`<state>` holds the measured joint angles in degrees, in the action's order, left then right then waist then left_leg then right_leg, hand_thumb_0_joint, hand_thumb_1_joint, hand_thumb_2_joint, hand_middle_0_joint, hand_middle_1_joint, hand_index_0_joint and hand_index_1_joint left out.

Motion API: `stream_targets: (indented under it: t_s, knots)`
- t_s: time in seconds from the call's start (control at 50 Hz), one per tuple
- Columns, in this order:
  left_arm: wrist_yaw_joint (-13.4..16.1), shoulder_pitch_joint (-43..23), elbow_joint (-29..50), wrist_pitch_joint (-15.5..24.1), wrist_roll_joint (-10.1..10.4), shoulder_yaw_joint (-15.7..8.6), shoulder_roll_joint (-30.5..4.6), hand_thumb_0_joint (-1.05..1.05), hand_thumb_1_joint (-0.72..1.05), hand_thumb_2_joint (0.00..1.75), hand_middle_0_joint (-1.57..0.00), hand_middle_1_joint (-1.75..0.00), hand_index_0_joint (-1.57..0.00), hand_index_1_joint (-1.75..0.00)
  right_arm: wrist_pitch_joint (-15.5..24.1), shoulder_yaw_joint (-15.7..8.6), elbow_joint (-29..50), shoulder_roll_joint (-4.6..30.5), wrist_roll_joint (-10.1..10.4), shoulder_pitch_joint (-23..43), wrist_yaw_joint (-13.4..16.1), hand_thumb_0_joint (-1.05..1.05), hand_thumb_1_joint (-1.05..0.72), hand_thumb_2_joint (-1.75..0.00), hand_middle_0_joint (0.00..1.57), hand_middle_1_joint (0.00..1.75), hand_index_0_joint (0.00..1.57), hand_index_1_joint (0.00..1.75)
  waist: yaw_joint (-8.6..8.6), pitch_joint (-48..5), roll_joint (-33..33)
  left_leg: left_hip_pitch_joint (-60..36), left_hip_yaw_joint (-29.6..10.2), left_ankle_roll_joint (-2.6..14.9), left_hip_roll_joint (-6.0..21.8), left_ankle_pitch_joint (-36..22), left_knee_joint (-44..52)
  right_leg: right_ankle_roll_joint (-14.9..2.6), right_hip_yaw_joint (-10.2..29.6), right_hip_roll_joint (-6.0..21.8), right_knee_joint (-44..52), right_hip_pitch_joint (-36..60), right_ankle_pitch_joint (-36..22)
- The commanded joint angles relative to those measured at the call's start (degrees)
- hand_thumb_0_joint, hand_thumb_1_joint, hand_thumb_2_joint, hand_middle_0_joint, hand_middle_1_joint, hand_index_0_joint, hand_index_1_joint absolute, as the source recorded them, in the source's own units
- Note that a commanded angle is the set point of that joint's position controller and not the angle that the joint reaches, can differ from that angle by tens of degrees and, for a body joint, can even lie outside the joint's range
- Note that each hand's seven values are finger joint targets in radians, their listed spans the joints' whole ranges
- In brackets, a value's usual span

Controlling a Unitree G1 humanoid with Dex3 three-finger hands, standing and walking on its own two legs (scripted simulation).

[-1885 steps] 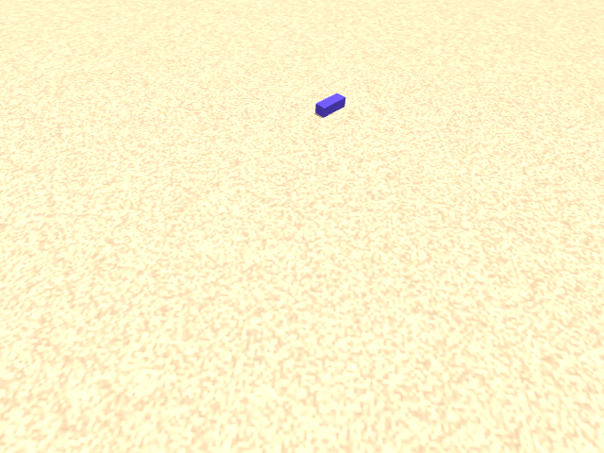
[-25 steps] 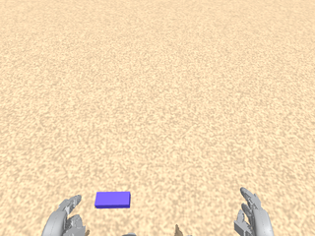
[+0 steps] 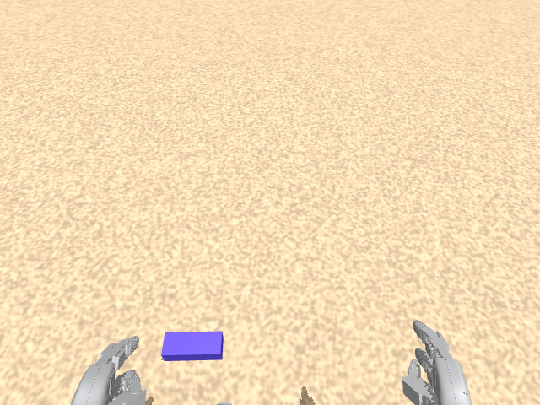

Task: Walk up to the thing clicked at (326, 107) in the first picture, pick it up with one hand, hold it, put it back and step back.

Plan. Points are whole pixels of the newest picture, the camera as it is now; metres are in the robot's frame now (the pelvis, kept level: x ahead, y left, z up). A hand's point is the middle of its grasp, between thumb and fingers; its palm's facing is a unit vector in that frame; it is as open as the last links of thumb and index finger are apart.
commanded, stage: stand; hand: left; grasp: from above
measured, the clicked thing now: (193, 346) +0.43 +0.24 -0.68
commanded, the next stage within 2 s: none
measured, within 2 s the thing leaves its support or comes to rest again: neither
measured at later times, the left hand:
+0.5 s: hand out of the picture +0.07 +0.24 -0.10, palm faces +0.06 -0.94 -0.33, open 7.4 cm
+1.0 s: hand out of the picture +0.01 +0.25 -0.10, palm faces +0.06 -0.94 -0.33, open 7.4 cm
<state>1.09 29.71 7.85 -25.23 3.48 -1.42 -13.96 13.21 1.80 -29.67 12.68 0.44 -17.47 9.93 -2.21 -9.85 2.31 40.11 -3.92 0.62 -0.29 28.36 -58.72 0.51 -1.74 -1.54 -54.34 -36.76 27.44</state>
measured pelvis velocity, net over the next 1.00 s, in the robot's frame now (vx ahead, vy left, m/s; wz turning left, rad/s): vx -0.02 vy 0.00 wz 0.02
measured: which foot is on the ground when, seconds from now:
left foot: down 0.00-1.00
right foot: down 0.00-1.00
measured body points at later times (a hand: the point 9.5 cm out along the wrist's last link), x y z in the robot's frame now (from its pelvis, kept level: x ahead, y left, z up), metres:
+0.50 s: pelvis -0.01 +0.00 +0.05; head -0.01 +0.01 +0.49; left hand +0.06 +0.29 -0.08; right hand +0.08 -0.27 -0.08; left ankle +0.01 +0.11 -0.68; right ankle +0.00 -0.13 -0.68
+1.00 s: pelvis -0.02 +0.00 +0.06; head -0.03 +0.00 +0.51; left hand +0.01 +0.29 -0.07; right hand +0.05 -0.28 -0.08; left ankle +0.01 +0.11 -0.68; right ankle +0.00 -0.13 -0.68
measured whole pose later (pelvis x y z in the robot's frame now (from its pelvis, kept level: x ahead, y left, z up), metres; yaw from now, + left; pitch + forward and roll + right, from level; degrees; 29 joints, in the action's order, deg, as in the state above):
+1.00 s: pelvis -0.02 +0.00 +0.06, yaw +1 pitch -5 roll +0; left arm 1.4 10.5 -64.3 -0.4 -1.6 -2.2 -17.0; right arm -0.1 -2.1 -63.6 16.5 -1.7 -9.1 0.9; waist 1.1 3.7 0.6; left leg 7.2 -2.9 1.4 -2.6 9.8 -22.4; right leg 1.4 -0.4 1.6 -22.3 -5.8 11.2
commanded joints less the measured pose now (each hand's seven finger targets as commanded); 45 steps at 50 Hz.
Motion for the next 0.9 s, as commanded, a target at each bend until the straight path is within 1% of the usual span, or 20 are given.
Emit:
stream_targets:
  t_s: [0.0, 0.06, 0.08, 0.1, 0.12, 0.14, 0.18, 0.2, 0.26, 0.36, 0.48, 0.5, 0.52, 0.56, 0.66, 0.68, 0.74, 0.76, 0.8, 0.88]
  knots:
    - [0.75, -0.96, 10.52, 3.01, -0.56, -3.43, -5.49, 0.00, 0.90, 0.90, -0.20, -0.30, -0.20, -0.30, 2.86, -3.14, 9.39, 7.62, 0.16, 3.65, 0.71, 0.00, -0.90, -0.90, 0.20, 0.30, 0.20, 0.30, -0.15, -3.82, 0.34, -5.87, -0.31, 0.11, 0.39, -14.92, 10.37, -1.27, -1.50, -0.48, 7.71, 2.48, -12.61]
    - [0.62, -1.61, 10.42, 2.99, -0.46, -3.19, -5.72, 0.00, 0.90, 0.90, -0.20, -0.30, -0.20, -0.30, 2.79, -2.92, 9.26, 7.64, 0.21, 3.91, 0.76, 0.00, -0.90, -0.90, 0.20, 0.30, 0.20, 0.30, -0.12, -2.78, 0.93, -5.38, -0.17, 0.21, 0.31, -13.02, 10.72, -1.21, -1.36, -0.39, 8.07, 1.92, -11.20]
    - [2.63, -18.12, -9.69, 14.46, -7.66, -3.83, -9.49, 0.00, 0.90, 0.90, -0.20, -0.30, -0.20, -0.30, -3.02, -5.01, -5.07, 12.63, -6.83, 8.37, -2.66, 0.00, -0.90, -0.90, 0.20, 0.30, 0.20, 0.30, 4.54, 9.16, -2.60, -6.07, -2.89, 3.34, 2.44, -21.36, 16.10, -2.02, 4.18, 4.63, 11.85, 14.32, -10.99]
    - [2.36, -14.22, -19.42, 18.26, -7.81, -4.79, -10.54, 0.00, 0.90, 0.90, -0.20, -0.30, -0.20, -0.30, -5.23, -5.90, -5.89, 13.43, -7.05, 8.62, -4.04, 0.00, -0.90, -0.90, 0.20, 0.30, 0.20, 0.30, 4.04, 4.69, -5.20, -9.72, -0.83, 3.66, 1.28, -21.53, 15.61, -4.11, 7.66, 5.36, 13.49, 15.13, -10.69]
    - [2.14, -14.71, -21.80, 20.19, -8.14, -4.61, -11.38, 0.00, 0.90, 0.90, -0.20, -0.30, -0.20, -0.30, -6.20, -5.73, -5.83, 13.29, -7.17, 7.97, -5.00, 0.00, -0.90, -0.90, 0.20, 0.30, 0.20, 0.30, 3.01, 4.15, -7.17, -11.36, -0.97, 3.74, 1.21, -19.16, 15.85, -5.03, 9.75, 6.39, 14.67, 13.72, -9.00]
    - [1.63, -15.86, -23.19, 21.26, -7.86, -3.99, -10.94, 0.00, 0.90, 0.90, -0.20, -0.30, -0.20, -0.30, -6.84, -5.68, -5.82, 13.25, -7.24, 7.32, -5.71, 0.00, -0.90, -0.90, 0.20, 0.30, 0.20, 0.30, 1.97, 5.76, -5.07, -12.30, -1.73, 3.35, 1.12, -18.27, 17.23, -4.93, 9.36, 5.38, 15.20, 12.06, -9.59]
    - [1.18, -16.48, -27.66, 22.70, -7.11, -3.74, -11.09, 0.00, 0.90, 0.90, -0.20, -0.30, -0.20, -0.30, -7.10, -5.51, -7.96, 12.04, -4.60, 6.76, -7.40, 0.00, -0.90, -0.90, 0.20, 0.30, 0.20, 0.30, 3.47, 3.48, -0.69, -16.44, -2.79, 3.58, 1.58, -18.27, 20.17, -3.47, 7.10, 5.76, 13.65, 16.69, -13.18]
    - [1.20, -16.47, -30.21, 22.88, -6.89, -3.75, -10.92, 0.00, 0.90, 0.90, -0.20, -0.30, -0.20, -0.30, -7.35, -5.79, -8.99, 12.21, -4.07, 8.06, -7.93, 0.00, -0.90, -0.90, 0.20, 0.30, 0.20, 0.30, 4.33, 4.02, -1.58, -18.01, -2.52, 3.34, 1.63, -19.06, 21.00, -3.45, 7.28, 5.70, 14.69, 15.86, -13.98]
    - [1.29, -17.90, -37.53, 23.75, -6.12, -4.01, -10.21, 0.00, 0.90, 0.90, -0.20, -0.30, -0.20, -0.30, -8.16, -6.15, -11.66, 12.25, -3.31, 9.36, -8.61, 0.00, -0.90, -0.90, 0.20, 0.30, 0.20, 0.30, 4.45, 3.25, -1.01, -20.52, -4.23, 3.23, 2.21, -19.94, 23.32, -2.54, 6.45, 5.56, 16.95, 18.06, -14.22]
    - [1.32, -20.48, -46.26, 25.41, -6.36, -3.95, -10.81, 0.00, 0.90, 0.90, -0.20, -0.30, -0.20, -0.30, -9.91, -6.28, -15.80, 11.99, -3.37, 9.38, -8.64, 0.00, -0.90, -0.90, 0.20, 0.30, 0.20, 0.30, 3.17, 6.76, -4.30, -23.59, -3.79, 2.75, 1.67, -16.76, 26.80, -2.36, 7.55, 6.65, 23.76, 19.45, -12.50]
    - [1.34, -19.78, -54.90, 25.77, -5.64, -3.57, -10.71, 0.00, 0.90, 0.90, -0.20, -0.30, -0.20, -0.30, -10.95, -6.29, -20.70, 13.34, -2.96, 9.98, -8.27, 0.00, -0.90, -0.90, 0.20, 0.30, 0.20, 0.30, 3.40, 10.40, -1.54, -24.79, -6.61, 2.48, 3.28, -14.04, 34.36, -1.97, 6.28, 6.17, 28.23, 24.10, -13.56]
    - [1.39, -19.87, -56.10, 25.96, -5.58, -3.57, -11.06, 0.00, 0.90, 0.90, -0.20, -0.30, -0.20, -0.30, -11.04, -6.29, -21.51, 13.15, -2.90, 10.09, -8.15, 0.00, -0.90, -0.90, 0.20, 0.30, 0.20, 0.30, 3.35, 10.13, -1.50, -26.80, -6.28, 2.39, 3.36, -16.79, 34.26, -1.97, 6.42, 6.58, 28.94, 24.52, -15.46]
    - [1.43, -19.85, -57.20, 26.11, -5.54, -3.49, -11.40, 0.00, 0.90, 0.90, -0.20, -0.30, -0.20, -0.30, -11.10, -6.27, -22.32, 13.19, -2.76, 9.84, -8.13, 0.00, -0.90, -0.90, 0.20, 0.30, 0.20, 0.30, 3.13, 9.53, -1.49, -28.03, -5.82, 2.23, 3.31, -19.62, 34.28, -1.90, 6.50, 6.88, 29.75, 25.51, -17.35]
    - [1.56, -19.91, -59.34, 26.13, -5.37, -3.38, -11.62, 0.00, 0.90, 0.90, -0.20, -0.30, -0.20, -0.30, -11.23, -6.24, -23.86, 13.43, -2.45, 9.70, -7.98, 0.00, -0.90, -0.90, 0.20, 0.30, 0.20, 0.30, 3.02, 10.38, -1.28, -29.48, -6.06, 1.89, 3.70, -20.52, 35.80, -1.66, 6.19, 6.79, 31.00, 26.14, -17.29]
    - [1.52, -20.09, -63.59, 26.02, -5.18, -2.86, -11.98, 0.00, 0.90, 0.90, -0.20, -0.30, -0.20, -0.30, -11.70, -6.06, -26.70, 13.82, -2.15, 9.92, -7.83, 0.00, -0.90, -0.90, 0.20, 0.30, 0.20, 0.30, 3.17, 12.69, -0.92, -29.12, -6.47, 1.40, 4.12, -17.27, 39.95, -1.18, 5.78, 6.83, 33.60, 28.82, -16.09]
    - [1.52, -20.03, -64.25, 26.12, -5.24, -2.86, -12.28, 0.00, 0.90, 0.90, -0.20, -0.30, -0.20, -0.30, -11.65, -6.06, -27.00, 13.93, -2.07, 10.00, -7.89, 0.00, -0.90, -0.90, 0.20, 0.30, 0.20, 0.30, 3.12, 11.72, -1.08, -30.21, -6.12, 1.53, 4.07, -19.06, 39.68, -1.22, 5.94, 7.15, 34.29, 29.42, -17.18]
    - [1.46, -21.16, -65.71, 25.88, -5.35, -2.85, -12.55, 0.00, 0.90, 0.90, -0.20, -0.30, -0.20, -0.30, -12.01, -6.12, -28.06, 14.33, -2.11, 10.20, -7.89, 0.00, -0.90, -0.90, 0.20, 0.30, 0.20, 0.30, 2.81, 13.53, -0.16, -28.77, -6.81, 1.26, 4.31, -13.01, 42.15, -1.00, 5.52, 6.67, 34.82, 29.11, -14.17]
    - [1.44, -20.59, -66.28, 25.95, -5.37, -2.66, -12.41, 0.00, 0.90, 0.90, -0.20, -0.30, -0.20, -0.30, -12.04, -6.06, -28.41, 14.33, -2.06, 10.95, -7.99, 0.00, -0.90, -0.90, 0.20, 0.30, 0.20, 0.30, 3.36, 13.67, -0.55, -29.16, -6.65, 1.30, 4.30, -14.57, 41.90, -0.99, 5.60, 7.06, 35.52, 29.61, -14.88]
    - [1.35, -21.01, -67.07, 26.05, -5.32, -2.66, -12.64, 0.00, 0.90, 0.90, -0.20, -0.30, -0.20, -0.30, -12.08, -6.04, -29.03, 14.40, -2.00, 10.53, -8.05, 0.00, -0.90, -0.90, 0.20, 0.30, 0.20, 0.30, 2.92, 12.84, -1.46, -30.40, -6.43, 1.27, 4.38, -15.31, 42.21, -0.97, 5.81, 7.22, 36.11, 29.84, -15.40]
    - [1.27, -21.37, -68.35, 26.10, -5.30, -2.58, -13.17, 0.00, 0.90, 0.90, -0.20, -0.30, -0.20, -0.30, -12.13, -5.93, -29.79, 14.52, -1.90, 10.87, -8.14, 0.00, -0.90, -0.90, 0.20, 0.30, 0.20, 0.30, 2.78, 13.36, -1.47, -30.75, -6.67, 1.13, 4.54, -13.72, 43.29, -0.79, 5.61, 7.05, 36.68, 28.98, -14.03]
